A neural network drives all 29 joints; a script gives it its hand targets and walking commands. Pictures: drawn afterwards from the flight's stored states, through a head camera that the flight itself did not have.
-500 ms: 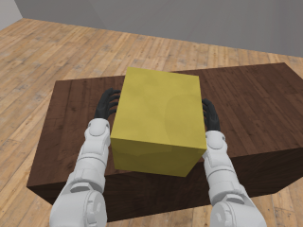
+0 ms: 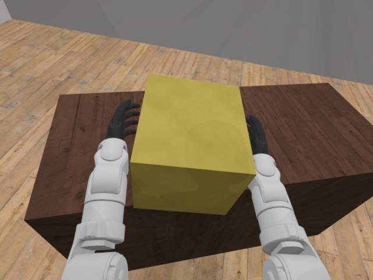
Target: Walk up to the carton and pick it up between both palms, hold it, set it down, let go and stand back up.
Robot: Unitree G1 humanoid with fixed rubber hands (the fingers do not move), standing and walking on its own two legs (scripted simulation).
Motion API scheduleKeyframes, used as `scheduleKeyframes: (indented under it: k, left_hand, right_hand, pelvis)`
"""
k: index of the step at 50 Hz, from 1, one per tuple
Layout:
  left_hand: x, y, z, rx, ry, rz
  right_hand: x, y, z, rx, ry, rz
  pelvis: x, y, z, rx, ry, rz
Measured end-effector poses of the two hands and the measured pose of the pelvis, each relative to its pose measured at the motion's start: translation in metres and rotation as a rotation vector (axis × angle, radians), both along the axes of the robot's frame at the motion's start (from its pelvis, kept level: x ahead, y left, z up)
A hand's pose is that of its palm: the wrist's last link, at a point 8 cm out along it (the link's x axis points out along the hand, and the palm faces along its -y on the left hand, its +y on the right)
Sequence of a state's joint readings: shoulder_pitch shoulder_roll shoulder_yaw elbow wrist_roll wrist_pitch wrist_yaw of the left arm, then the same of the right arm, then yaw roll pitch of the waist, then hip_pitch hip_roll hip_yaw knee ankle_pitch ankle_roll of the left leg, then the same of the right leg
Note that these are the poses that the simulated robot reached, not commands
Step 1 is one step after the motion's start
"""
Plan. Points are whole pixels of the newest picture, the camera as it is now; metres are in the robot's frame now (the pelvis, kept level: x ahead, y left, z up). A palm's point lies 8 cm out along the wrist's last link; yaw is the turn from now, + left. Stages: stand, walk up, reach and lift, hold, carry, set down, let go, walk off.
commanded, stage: reach and lift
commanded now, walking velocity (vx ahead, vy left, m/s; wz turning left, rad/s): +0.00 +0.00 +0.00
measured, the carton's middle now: (187, 145) +0.39 -0.03 +0.08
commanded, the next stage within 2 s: hold in 1.10 s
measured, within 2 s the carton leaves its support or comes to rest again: neither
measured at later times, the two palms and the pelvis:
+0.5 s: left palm (119, 137) +0.37 +0.12 +0.14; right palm (263, 153) +0.33 -0.18 +0.11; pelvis +0.01 +0.00 +0.00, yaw -1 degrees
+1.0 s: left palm (119, 132) +0.37 +0.12 +0.15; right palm (266, 150) +0.33 -0.19 +0.12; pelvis +0.01 +0.00 +0.00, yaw -1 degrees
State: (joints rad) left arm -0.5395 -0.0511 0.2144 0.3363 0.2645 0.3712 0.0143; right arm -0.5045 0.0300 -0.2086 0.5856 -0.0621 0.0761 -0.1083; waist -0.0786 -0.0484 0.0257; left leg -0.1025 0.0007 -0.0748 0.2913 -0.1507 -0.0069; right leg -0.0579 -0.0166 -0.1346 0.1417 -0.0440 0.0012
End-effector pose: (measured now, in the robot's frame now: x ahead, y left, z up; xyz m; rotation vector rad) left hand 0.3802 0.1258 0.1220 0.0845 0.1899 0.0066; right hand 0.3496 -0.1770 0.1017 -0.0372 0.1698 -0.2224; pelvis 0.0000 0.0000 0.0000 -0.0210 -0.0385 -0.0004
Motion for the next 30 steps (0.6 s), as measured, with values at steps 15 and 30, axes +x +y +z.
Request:
scheduleKeyframes:
  k: [15, 30]
  left_hand:
    - [-0.016, -0.014, 0.0, 0.002, -0.004, -0.03]
    - [-0.013, -0.003, 0.019, 0.002, -0.021, 0.001]
  right_hand:
    - [-0.026, -0.012, -0.004, 0.015, -0.011, -0.035]
    - [-0.012, -0.003, 0.015, 0.025, -0.033, -0.006]
  pelvis:
    - [0.011, -0.001, 0.0, -0.005, -0.041, -0.014]
    - [0.01, -0.001, 0.0, -0.003, -0.053, -0.015]
